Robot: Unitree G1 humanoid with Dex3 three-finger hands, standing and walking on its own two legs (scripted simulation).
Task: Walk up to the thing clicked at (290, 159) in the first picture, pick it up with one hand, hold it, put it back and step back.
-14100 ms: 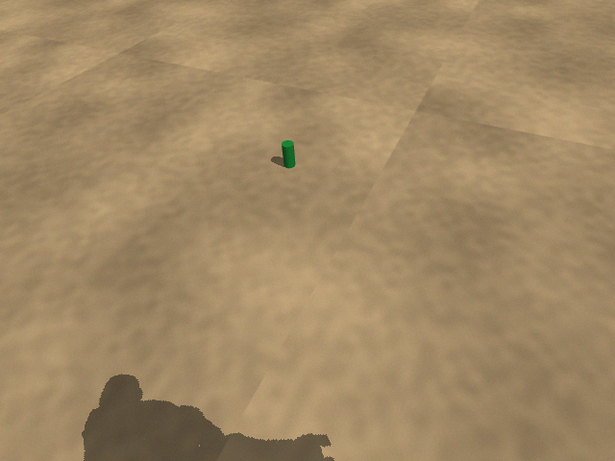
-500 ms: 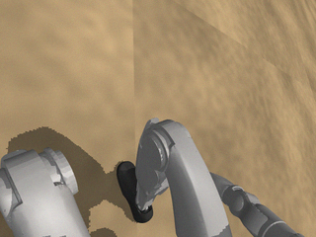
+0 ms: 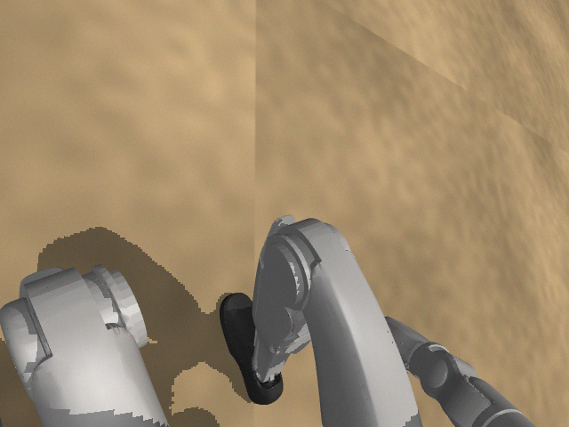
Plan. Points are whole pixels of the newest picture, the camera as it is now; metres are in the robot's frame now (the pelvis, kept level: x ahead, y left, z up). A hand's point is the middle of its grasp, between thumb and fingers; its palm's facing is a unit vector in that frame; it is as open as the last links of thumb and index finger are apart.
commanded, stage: settle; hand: left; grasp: from the side
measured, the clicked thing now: out of the picture +0.43 +0.32 -0.18
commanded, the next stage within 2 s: lift in 1.64 s
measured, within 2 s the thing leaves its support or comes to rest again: neither
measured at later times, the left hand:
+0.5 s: hand out of the picture +0.40 +0.34 -0.05, palm faces +0.37 -0.93 -0.04, open 8.9 cm
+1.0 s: hand out of the picture +0.41 +0.33 +0.02, palm faces +0.38 -0.92 -0.02, open 8.9 cm
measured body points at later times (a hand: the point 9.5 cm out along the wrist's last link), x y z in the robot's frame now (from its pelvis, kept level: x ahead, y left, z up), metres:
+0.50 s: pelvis +0.01 -0.01 +0.03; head +0.20 +0.14 +0.41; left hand +0.38 +0.39 -0.04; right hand +0.21 -0.24 -0.05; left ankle +0.08 +0.12 -0.25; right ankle +0.14 -0.12 -0.25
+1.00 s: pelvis +0.03 -0.02 +0.05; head +0.22 +0.08 +0.45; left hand +0.38 +0.38 +0.02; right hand +0.22 -0.26 -0.06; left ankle +0.08 +0.12 -0.25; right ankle +0.14 -0.13 -0.25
